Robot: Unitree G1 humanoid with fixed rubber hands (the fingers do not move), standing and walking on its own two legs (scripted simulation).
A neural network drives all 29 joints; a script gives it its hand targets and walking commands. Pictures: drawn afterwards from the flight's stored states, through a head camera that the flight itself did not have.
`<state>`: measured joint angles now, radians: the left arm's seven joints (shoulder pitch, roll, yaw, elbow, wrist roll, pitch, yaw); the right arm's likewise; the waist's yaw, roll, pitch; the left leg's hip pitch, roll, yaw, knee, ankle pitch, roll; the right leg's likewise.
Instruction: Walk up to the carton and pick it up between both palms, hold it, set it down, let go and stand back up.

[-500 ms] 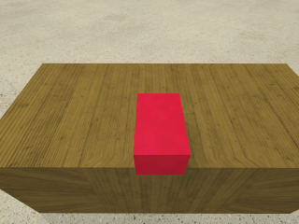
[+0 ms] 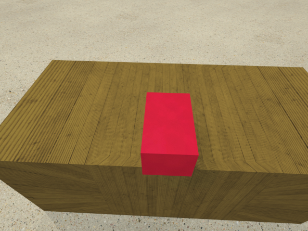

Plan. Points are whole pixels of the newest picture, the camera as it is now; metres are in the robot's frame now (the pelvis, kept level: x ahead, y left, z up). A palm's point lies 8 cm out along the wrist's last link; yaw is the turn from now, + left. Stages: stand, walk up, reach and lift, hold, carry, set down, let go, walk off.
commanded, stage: walk up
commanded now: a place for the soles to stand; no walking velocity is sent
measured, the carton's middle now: (167, 131) +0.48 -0.02 -0.07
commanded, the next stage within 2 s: stand in 0.18 s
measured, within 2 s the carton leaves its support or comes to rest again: neither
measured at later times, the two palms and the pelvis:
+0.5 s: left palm out of the picture +0.03 +0.24 -0.14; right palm out of the picture +0.03 -0.24 -0.14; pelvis +0.01 -0.01 +0.00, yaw +3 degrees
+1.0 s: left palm out of the picture +0.15 +0.25 -0.15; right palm out of the picture +0.17 -0.25 -0.14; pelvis -0.01 -0.02 -0.04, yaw +0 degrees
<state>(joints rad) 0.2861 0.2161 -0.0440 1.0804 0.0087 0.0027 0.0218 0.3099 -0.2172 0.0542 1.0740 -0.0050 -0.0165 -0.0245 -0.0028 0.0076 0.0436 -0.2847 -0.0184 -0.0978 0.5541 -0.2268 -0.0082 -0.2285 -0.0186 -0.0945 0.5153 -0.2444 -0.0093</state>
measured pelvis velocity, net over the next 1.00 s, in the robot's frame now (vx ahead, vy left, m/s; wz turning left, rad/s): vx -0.01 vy -0.02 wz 0.00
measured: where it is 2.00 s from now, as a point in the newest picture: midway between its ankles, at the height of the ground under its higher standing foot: outside the picture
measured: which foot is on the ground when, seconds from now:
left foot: down 0.00-1.00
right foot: down 0.00-1.00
